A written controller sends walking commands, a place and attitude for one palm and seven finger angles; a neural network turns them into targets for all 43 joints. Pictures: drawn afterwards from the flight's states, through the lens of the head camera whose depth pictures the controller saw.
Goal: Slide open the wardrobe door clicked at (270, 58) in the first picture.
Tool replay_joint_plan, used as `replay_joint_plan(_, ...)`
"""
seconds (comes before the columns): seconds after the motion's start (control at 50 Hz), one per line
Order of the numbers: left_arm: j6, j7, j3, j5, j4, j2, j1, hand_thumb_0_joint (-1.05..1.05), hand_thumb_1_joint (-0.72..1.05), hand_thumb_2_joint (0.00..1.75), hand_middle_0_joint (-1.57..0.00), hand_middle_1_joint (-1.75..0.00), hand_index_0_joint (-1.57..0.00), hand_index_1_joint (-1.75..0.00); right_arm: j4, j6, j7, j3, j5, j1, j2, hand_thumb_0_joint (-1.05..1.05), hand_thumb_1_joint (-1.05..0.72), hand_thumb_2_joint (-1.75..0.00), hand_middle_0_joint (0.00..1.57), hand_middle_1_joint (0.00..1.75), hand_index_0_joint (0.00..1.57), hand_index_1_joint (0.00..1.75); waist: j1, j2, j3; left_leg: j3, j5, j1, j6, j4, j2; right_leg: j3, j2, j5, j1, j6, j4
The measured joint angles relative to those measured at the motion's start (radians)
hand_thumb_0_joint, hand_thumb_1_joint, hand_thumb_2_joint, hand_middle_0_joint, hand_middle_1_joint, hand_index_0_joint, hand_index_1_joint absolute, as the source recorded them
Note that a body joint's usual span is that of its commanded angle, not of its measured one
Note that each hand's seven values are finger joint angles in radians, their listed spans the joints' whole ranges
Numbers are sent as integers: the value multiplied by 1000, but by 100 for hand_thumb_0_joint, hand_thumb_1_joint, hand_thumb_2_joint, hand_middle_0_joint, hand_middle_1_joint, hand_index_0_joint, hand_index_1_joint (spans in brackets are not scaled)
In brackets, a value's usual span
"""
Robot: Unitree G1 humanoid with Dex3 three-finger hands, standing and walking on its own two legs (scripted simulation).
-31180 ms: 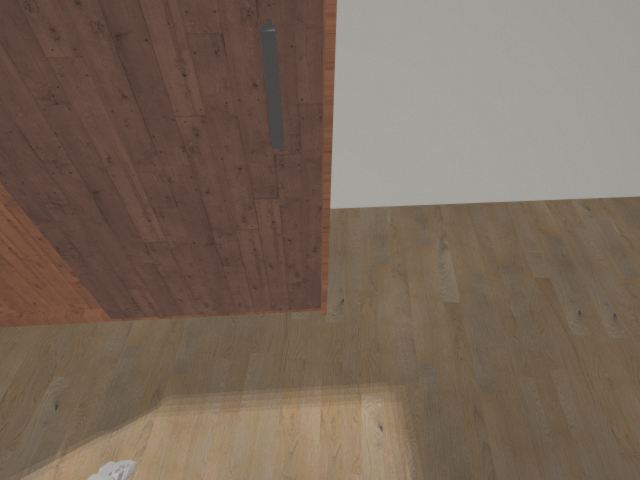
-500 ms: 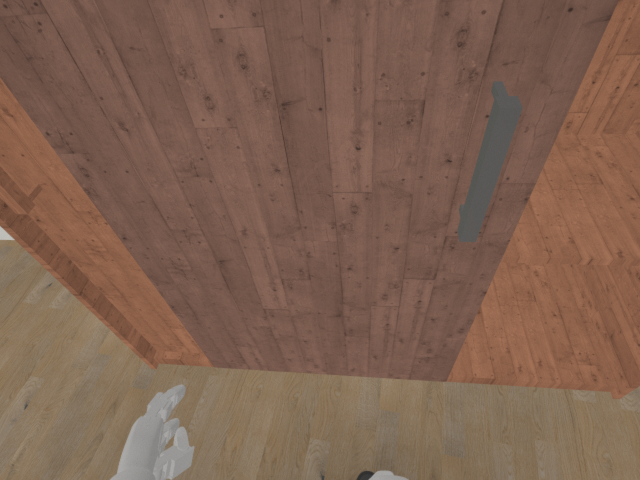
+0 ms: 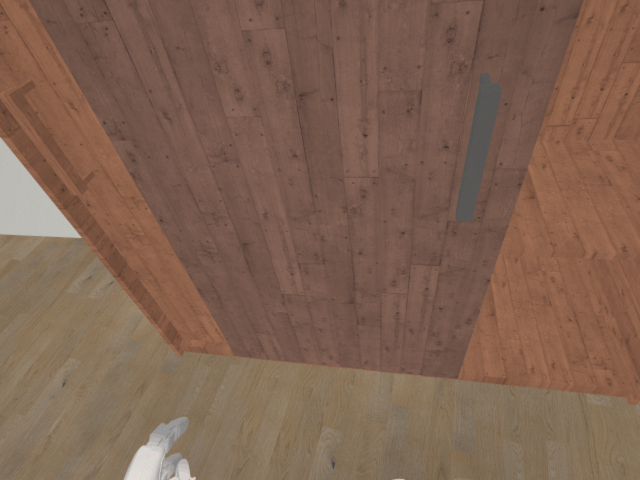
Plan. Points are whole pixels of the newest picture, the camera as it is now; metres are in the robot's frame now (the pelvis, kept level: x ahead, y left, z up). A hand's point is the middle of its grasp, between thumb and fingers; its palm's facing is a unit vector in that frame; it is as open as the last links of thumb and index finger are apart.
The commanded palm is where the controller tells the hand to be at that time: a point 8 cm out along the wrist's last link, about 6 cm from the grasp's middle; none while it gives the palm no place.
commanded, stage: stop stepping back and stand still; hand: right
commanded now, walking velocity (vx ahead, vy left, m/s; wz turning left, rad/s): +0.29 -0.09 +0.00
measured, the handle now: (473, 152) +0.54 -0.23 +0.12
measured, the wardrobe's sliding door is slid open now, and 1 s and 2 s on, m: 0.48 0.48 0.48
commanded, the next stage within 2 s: let the arm hang, fingers relaxed in 0.86 s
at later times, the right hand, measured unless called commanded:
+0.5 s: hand out of the picture +0.19 -0.33 +0.15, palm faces +0.51 +0.73 -0.46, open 7.4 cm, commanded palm +0.13 -0.34 +0.18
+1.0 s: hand out of the picture +0.21 -0.30 +0.12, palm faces +0.42 +0.78 -0.47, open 7.4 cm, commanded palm none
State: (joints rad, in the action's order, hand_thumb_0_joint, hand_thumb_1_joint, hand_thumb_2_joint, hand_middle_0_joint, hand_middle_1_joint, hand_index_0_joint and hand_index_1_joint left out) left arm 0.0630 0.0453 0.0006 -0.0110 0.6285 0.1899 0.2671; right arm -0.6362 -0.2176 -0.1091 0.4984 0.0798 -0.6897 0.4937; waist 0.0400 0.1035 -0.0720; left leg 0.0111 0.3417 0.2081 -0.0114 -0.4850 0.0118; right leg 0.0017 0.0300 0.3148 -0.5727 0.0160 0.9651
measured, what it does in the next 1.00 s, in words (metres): steps on the spot: right foot, then left foot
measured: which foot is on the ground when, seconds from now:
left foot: down 0.00-0.08, up 0.10-0.38, down 0.40-1.00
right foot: up 0.00-0.06, down 0.08-1.00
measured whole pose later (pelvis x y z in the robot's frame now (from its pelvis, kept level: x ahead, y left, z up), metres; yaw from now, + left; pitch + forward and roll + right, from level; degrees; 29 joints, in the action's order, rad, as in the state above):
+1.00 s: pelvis +0.02 -0.02 +0.00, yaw -6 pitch +2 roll +0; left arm 0.09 0.04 -0.01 0.01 0.64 0.24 0.18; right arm -0.29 -0.19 -0.12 0.32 0.02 -0.46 0.39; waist 0.01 -0.01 0.01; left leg -0.08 0.29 0.27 -0.04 -0.55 -0.02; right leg -0.02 0.04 0.31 -0.24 -0.02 0.53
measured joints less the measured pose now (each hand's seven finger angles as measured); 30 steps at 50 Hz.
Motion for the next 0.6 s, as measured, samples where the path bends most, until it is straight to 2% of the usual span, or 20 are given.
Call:
replay_joint_plan(0.02, 8, 8, -5, 1, 17, 12, 22, 2, 90, 90, -20, -30, -20, -30, 33, -3, -12, -10, -13, 32, -22, 1, -88, -90, 21, 30, 22, 30, 13, 2, -16, -7, -4, 1, 15, 7, 17, 8, -17, 15, 56, -10, -47)
replay_joint_plan(0.06, 36, 28, -16, 6, 42, 42, 56, 2, 90, 90, -20, -30, -20, -30, 126, 1, -39, -42, -33, 154, -70, 1, -88, -90, 21, 30, 22, 30, 15, -11, -24, -31, 7, 13, 41, -25, 42, 10, -44, 34, 188, -31, -239)
replay_joint_plan(0.08, 49, 38, -25, 10, 42, 65, 65, 2, 90, 90, -20, -30, -20, -30, 169, 8, -51, -59, -38, 223, -98, 1, -88, -90, 21, 30, 22, 30, 5, -36, -19, -53, 28, 33, 46, -72, 47, -10, -52, 62, 238, -45, -325)
replay_joint_plan(0.1, 55, 46, -33, 15, 58, 66, 51, 2, 90, 90, -20, -30, -20, -30, 212, 19, -62, -68, -42, 289, -121, 1, -88, -90, 21, 30, 22, 30, -8, -31, 2, -49, 48, 56, 39, -130, 65, -16, -30, 83, 232, -54, -319)
replay_joint_plan(0.14, 66, 48, -31, 14, 78, 39, 10, 2, 90, 90, -20, -30, -20, -30, 254, 45, -73, -62, -38, 347, -141, 1, -89, -90, 20, 30, 21, 30, -31, -12, 49, -5, 101, 108, 21, -266, 52, -8, -3, 54, 240, -63, -309)
replay_joint_plan(0.2, 103, 15, -6, 6, 60, -29, -7, 2, 90, 90, -20, -30, -20, -30, 184, 54, -63, -61, -33, 281, -123, 2, -89, -90, 20, 30, 21, 30, -86, 2, 76, -10, 96, 191, 9, -418, -7, -13, -4, -18, 287, -58, -395)
replay_joint_plan(0.26, 120, -13, 26, 2, 26, -75, 16, 2, 90, 90, -20, -30, -20, -30, 70, 20, -38, -80, -39, 145, -80, 2, -89, -90, 20, 30, 21, 30, -105, -11, 72, -69, 39, 216, 8, -354, -40, -16, -24, -58, 325, -55, -480)
replay_joint_plan(0.34, 98, 0, 45, -11, 12, -88, 41, 2, 90, 90, -20, -30, -20, -30, 54, -22, -22, -62, -47, 55, -2, 2, -89, -90, 21, 30, 21, 30, -85, -61, 57, -120, 21, 142, 1, -140, -64, -19, -40, -63, 346, -51, -511)
replay_joint_plan(0.4, 68, 14, 47, -14, 21, -74, 38, 2, 90, 90, -21, -30, -21, -30, 137, -13, -28, -24, -45, 80, 31, 1, -88, -90, 21, 30, 22, 30, -62, -74, 37, -100, -22, 40, -22, 31, -53, -11, -16, -25, 330, -49, -460)
replay_joint_plan(0.42, 60, 16, 45, -15, 29, -63, 26, 2, 90, 90, -21, -30, -21, -30, 175, -9, -30, -18, -44, 106, 24, 1, -88, -90, 21, 30, 22, 30, -50, -83, 36, -93, -102, 39, -33, 45, -52, -6, -14, -5, 317, -49, -427)
replay_joint_plan(0.44, 54, 15, 40, -15, 41, -48, 10, 2, 90, 90, -21, -30, -21, -30, 213, -3, -31, -21, -42, 135, 3, 1, -88, -90, 21, 30, 22, 30, -43, -102, 41, -95, -126, 46, -39, 26, -57, -6, -20, 14, 308, -48, -397)
replay_joint_plan(0.5, 43, 7, 19, 1, 61, -8, -18, 2, 90, 90, -21, -30, -21, -30, 277, 25, -36, -56, -33, 200, -80, 1, -89, -90, 21, 30, 22, 30, -35, -126, 43, -100, -72, 55, -42, -32, -59, -9, -25, 37, 297, -40, -342)
replay_joint_plan(0.56, 39, 12, 5, 7, 59, 16, -36, 2, 90, 90, -21, -30, -20, -30, 257, 42, -43, -106, -36, 210, -146, 2, -89, -90, 20, 30, 21, 30, -35, -97, 50, -95, -32, 54, -36, -69, -42, 3, -10, 57, 331, -55, -371)
replay_joint_plan(0.6, 41, 18, -2, 6, 43, 21, -53, 2, 90, 90, -20, -30, -20, -30, 223, 42, -44, -127, -40, 202, -159, 2, -89, -90, 20, 30, 21, 30, -38, -67, 67, -83, -36, 56, -27, -95, -26, 13, 5, 42, 354, -56, -398)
